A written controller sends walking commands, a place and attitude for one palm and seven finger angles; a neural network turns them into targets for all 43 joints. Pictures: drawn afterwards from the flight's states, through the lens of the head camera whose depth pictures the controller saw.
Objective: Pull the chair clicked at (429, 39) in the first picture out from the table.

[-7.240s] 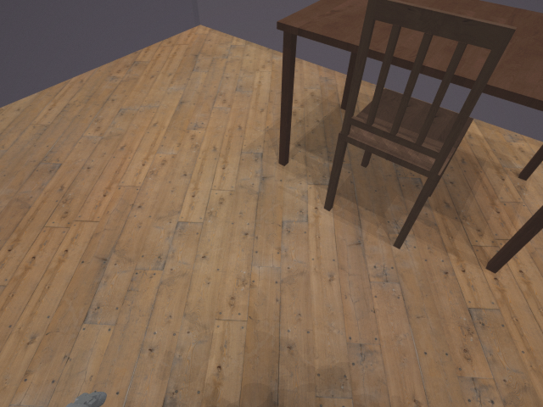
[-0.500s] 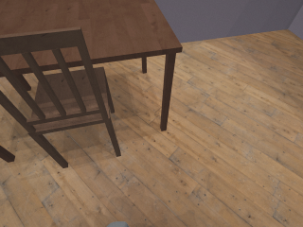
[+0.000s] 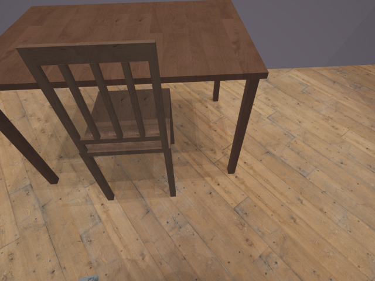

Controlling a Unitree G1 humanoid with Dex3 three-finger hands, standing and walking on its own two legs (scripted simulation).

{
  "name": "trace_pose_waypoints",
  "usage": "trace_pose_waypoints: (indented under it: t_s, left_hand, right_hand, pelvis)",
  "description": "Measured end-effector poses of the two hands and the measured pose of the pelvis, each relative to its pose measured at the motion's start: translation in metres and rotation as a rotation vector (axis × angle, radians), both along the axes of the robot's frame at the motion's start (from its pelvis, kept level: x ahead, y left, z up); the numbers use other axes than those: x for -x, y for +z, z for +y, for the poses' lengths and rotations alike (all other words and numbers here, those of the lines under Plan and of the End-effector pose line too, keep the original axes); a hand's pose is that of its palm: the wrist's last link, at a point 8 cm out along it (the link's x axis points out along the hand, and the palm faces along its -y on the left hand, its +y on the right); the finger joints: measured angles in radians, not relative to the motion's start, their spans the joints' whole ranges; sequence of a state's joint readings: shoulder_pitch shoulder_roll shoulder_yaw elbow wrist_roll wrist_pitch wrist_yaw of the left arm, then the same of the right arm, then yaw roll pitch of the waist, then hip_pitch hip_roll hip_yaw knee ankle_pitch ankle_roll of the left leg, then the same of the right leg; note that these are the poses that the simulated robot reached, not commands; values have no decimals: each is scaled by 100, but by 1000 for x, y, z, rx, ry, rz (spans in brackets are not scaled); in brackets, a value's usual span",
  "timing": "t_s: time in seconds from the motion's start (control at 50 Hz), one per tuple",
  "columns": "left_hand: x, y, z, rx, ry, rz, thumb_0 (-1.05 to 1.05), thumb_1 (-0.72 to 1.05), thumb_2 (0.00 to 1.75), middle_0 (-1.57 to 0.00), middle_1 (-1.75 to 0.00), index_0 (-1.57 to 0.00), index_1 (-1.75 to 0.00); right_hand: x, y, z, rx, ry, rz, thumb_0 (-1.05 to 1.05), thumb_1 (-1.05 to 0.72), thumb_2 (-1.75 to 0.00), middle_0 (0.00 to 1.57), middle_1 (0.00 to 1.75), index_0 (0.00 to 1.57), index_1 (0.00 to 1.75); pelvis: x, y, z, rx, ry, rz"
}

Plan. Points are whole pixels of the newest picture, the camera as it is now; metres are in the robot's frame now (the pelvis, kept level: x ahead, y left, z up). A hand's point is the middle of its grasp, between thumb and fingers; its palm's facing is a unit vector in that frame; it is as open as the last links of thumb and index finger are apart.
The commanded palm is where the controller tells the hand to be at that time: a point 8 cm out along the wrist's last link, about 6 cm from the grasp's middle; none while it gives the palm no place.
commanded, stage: turn to face it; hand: left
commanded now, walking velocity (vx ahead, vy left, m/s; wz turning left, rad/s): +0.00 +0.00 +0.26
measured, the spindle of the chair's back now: (109, 105) +0.67 +0.31 -0.05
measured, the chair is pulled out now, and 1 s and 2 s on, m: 0.00 0.00 0.00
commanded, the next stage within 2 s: take the last steps up to it in 0.04 s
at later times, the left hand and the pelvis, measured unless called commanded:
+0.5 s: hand out of the picture -0.07 +0.17 -0.16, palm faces +0.24 -0.95 -0.22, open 7.4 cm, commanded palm none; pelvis +0.01 +0.00 +0.01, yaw +8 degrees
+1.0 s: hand (110, 253) +0.22 +0.22 -0.17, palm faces +0.11 -0.97 -0.23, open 7.3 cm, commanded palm none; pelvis +0.16 +0.02 -0.02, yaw +7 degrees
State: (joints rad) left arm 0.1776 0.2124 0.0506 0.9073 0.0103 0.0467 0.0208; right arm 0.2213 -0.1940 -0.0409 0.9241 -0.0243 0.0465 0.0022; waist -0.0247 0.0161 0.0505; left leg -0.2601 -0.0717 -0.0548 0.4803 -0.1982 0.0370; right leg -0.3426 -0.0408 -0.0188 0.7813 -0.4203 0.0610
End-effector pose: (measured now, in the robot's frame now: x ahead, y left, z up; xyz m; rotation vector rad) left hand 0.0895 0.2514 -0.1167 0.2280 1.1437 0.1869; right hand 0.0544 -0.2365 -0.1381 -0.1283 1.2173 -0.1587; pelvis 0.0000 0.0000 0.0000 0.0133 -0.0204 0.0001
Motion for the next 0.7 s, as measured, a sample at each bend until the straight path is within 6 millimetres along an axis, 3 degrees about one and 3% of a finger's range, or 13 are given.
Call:
trace_pose_waypoints:
  t_s: [0.1, 0.22, 0.3, 0.42, 0.56, 0.62, 0.7]
  left_hand:
    - [12, 5, -27, -14, 16, -41, 1, 90, 90, -20, -30, -20, -30]
    - [47, 12, -43, 3, 85, -6, 1, 90, 90, -20, -30, -20, -30]
    - [74, 11, -44, 13, 142, 23, 1, 91, 90, -20, -30, -20, -30]
    - [131, 2, -38, 51, 223, 144, 1, 91, 90, -20, -30, -20, -30]
    - [196, -24, -26, 139, 317, 356, 1, 91, 90, -20, -30, -20, -30]
    - [195, -30, -18, 163, 295, 426, 1, 91, 90, -20, -30, -20, -30]
    - [152, -28, -5, 172, 261, 379, 1, 91, 90, -20, -30, -19, -30]
  right_hand:
    - [23, -19, -19, -33, -3, 69, 0, -90, -90, 20, 30, 20, 30]
    - [38, -12, -36, -27, 27, 137, 1, -91, -90, 20, 30, 20, 30]
    - [39, -6, -41, -13, 62, 163, 1, -91, -90, 20, 30, 20, 30]
    - [12, 4, -27, 8, 128, 148, 1, -91, -90, 20, 30, 19, 30]
    - [-48, 8, 22, 42, 199, 7, 1, -91, -90, 20, 30, 19, 30]
    - [-55, 10, 41, 38, 175, -25, 0, -91, -90, 20, 30, 20, 30]
    - [-45, 13, 49, 47, 129, 23, 0, -93, -90, 20, 30, 20, 30]
  pelvis:
    - [7, -5, -19, -5, 44, -7]
    - [11, 6, -29, -19, 94, -13]
    - [9, 11, -30, -23, 119, -4]
    - [2, 14, -18, -16, 140, 13]
    - [-15, 1, 18, 31, 146, 11]
    - [-26, 0, 28, 18, 129, 0]
    - [-45, 6, 37, 11, 128, -5]
